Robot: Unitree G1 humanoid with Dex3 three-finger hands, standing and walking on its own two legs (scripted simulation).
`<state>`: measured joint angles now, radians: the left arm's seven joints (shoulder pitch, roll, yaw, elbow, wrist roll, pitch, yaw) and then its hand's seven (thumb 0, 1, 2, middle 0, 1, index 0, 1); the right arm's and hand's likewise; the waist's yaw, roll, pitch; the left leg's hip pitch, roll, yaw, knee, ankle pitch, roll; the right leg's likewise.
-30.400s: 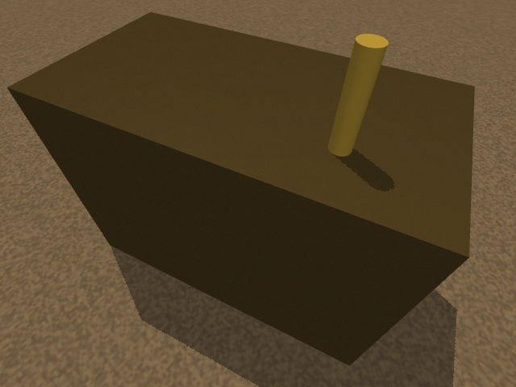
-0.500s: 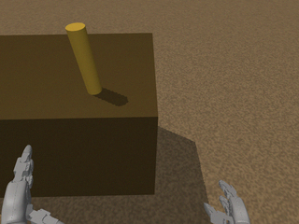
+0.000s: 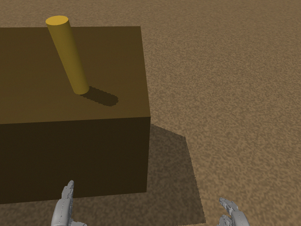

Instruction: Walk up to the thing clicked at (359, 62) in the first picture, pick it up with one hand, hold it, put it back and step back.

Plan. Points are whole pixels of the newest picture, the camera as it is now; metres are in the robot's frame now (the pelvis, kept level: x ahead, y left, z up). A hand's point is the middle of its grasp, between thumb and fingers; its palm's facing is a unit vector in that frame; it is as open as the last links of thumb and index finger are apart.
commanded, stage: home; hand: left
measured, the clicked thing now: (71, 60) +0.53 +0.23 +0.15
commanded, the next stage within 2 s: stand in 1.94 s
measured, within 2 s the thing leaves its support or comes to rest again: neither
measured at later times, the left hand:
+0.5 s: hand out of the picture +0.09 +0.24 -0.13, palm faces -0.05 -0.92 -0.39, open 17.6 cm
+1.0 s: hand out of the picture +0.00 +0.26 -0.15, palm faces -0.06 -0.93 -0.37, open 17.4 cm
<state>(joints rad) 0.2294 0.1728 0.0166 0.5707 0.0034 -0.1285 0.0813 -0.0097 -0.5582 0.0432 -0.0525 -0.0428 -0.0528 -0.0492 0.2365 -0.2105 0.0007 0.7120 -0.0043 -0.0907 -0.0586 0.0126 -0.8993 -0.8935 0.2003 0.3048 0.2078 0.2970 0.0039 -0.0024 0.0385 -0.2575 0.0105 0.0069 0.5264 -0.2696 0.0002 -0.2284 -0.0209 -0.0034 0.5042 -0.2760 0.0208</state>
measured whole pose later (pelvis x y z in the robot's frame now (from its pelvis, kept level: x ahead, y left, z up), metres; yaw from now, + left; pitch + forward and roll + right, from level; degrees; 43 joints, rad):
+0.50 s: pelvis -0.01 +0.00 +0.00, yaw +0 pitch -2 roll +0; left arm 0.21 0.34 -0.03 0.90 0.03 -0.04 0.02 0.00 -0.57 0.04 -0.05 -0.04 -0.05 -0.05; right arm 0.18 -0.33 -0.02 0.89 -0.03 0.00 0.01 0.01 -0.90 -0.90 0.20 0.31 0.21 0.30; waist -0.01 0.03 0.00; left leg -0.20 0.00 0.01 0.48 -0.24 0.00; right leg -0.18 -0.03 0.00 0.49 -0.26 0.02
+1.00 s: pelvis -0.03 +0.00 +0.01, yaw +0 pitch -3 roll +0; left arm 0.21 0.37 -0.03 1.12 0.02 -0.01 0.00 0.00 -0.53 0.05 -0.06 -0.05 -0.06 -0.05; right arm 0.20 -0.35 -0.01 1.11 -0.02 0.01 0.02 0.01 -0.91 -0.90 0.20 0.31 0.21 0.30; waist 0.00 0.01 0.02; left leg -0.18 0.00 0.01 0.37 -0.15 0.00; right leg -0.17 -0.03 0.00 0.39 -0.18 0.02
